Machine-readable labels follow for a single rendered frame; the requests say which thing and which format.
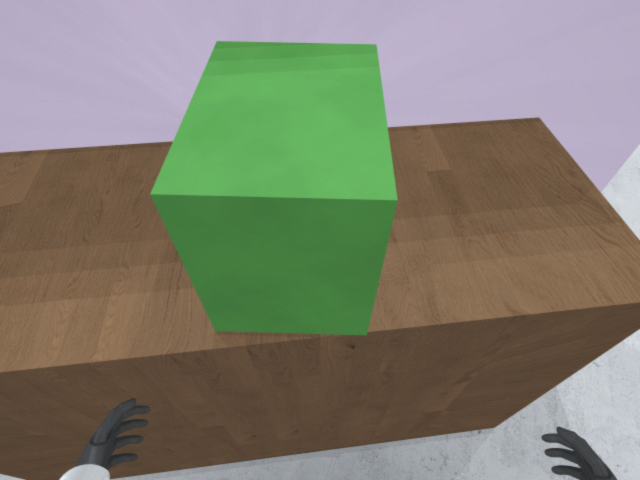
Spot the robot right hand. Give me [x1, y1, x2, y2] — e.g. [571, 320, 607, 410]
[541, 427, 617, 480]

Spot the carton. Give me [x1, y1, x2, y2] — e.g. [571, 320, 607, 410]
[150, 41, 398, 335]

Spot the pedestal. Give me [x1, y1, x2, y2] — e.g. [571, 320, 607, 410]
[0, 117, 640, 480]

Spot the robot left hand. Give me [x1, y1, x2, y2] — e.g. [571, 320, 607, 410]
[75, 398, 150, 470]

